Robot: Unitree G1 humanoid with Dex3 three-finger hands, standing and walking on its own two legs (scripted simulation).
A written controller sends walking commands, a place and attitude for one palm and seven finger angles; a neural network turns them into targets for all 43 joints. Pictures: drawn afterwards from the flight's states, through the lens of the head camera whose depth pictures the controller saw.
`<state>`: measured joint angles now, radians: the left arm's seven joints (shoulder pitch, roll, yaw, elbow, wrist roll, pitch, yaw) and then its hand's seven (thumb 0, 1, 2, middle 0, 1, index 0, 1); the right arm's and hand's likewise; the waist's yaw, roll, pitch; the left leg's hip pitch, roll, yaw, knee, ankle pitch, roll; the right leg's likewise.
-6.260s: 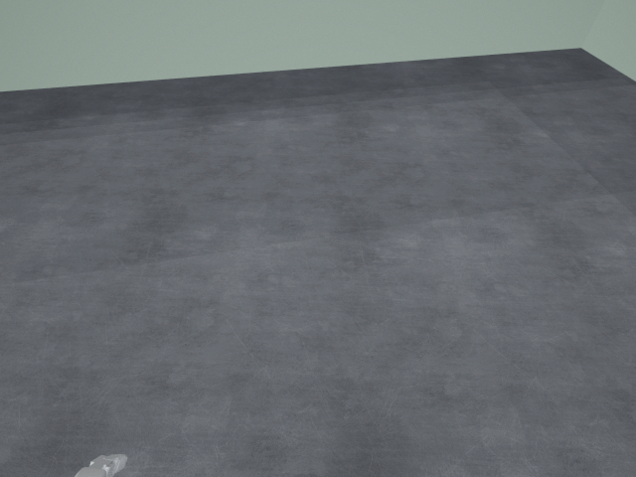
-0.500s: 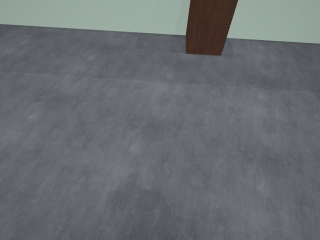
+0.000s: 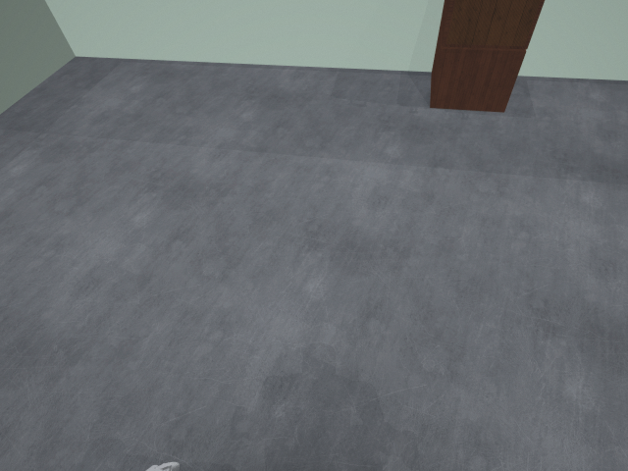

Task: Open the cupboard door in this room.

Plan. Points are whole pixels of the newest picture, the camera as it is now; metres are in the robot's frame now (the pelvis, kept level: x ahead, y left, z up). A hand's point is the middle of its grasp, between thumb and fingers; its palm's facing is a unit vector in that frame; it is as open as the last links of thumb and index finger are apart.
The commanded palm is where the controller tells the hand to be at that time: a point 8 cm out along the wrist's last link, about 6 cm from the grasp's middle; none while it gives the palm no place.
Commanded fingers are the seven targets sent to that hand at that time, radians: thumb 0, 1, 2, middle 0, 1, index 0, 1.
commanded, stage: stand and wait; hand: left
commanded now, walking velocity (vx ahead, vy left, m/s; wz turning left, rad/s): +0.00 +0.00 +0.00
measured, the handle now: out of the picture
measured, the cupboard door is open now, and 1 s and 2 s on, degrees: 0 0 0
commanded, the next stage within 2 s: turn or walk to find it in 0.56 s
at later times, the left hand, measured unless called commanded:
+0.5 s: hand out of the picture -0.03 +0.19 -0.17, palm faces +0.08 -0.98 -0.17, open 7.3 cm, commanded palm none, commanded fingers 0.00 0.90 0.90 -0.20 -0.30 -0.20 -0.30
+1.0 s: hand out of the picture -0.02 +0.23 -0.17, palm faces +0.18 -0.95 -0.25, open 7.4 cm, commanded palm none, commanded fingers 0.00 0.90 0.90 -0.20 -0.30 -0.20 -0.30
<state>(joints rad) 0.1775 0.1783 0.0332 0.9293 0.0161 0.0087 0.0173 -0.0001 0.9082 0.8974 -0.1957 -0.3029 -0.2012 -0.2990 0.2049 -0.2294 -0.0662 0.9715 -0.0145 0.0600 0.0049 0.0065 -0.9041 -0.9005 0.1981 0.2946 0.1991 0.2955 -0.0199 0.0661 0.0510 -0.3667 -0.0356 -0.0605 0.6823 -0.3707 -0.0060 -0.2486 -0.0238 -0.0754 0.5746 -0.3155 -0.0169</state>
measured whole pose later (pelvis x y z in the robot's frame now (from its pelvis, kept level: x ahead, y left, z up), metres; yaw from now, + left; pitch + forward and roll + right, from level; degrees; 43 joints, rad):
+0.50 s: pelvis +0.00 +0.02 +0.01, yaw +1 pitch -2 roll +0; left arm 0.28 0.17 0.01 1.16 0.01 0.01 0.02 0.00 0.91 0.90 -0.20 -0.30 -0.20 -0.30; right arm 0.19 -0.16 -0.01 1.12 0.00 0.00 -0.03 0.01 -0.93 -0.90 0.20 0.29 0.20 0.30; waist 0.03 -0.02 0.03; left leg -0.12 0.03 0.04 0.44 -0.29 -0.01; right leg -0.16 -0.04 -0.09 0.43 -0.24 0.01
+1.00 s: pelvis -0.03 +0.03 +0.00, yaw +8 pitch +0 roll -1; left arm 0.22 0.19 0.06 1.02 0.02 0.02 0.03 0.00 0.91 0.90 -0.20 -0.30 -0.20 -0.30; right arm 0.27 -0.18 -0.05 1.05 -0.01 0.05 0.00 0.01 -0.91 -0.90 0.20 0.29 0.20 0.30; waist -0.01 0.02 0.05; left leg -0.35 0.00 0.02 0.75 -0.41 0.00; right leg -0.27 -0.11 -0.19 0.57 -0.28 0.02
